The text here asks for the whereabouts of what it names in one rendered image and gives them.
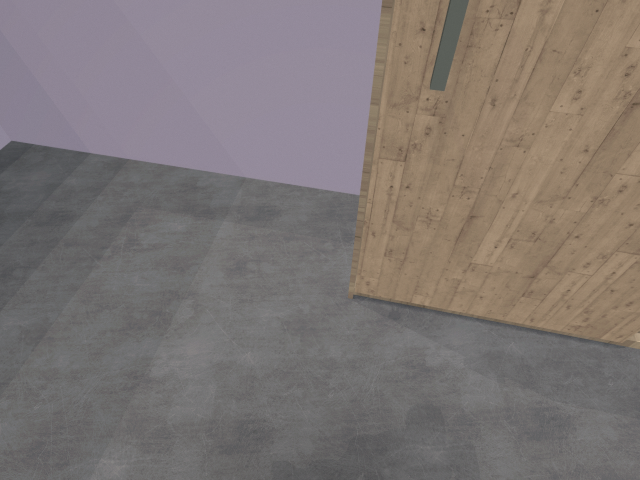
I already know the handle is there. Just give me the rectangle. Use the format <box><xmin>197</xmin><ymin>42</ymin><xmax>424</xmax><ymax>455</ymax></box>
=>
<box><xmin>430</xmin><ymin>0</ymin><xmax>469</xmax><ymax>91</ymax></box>

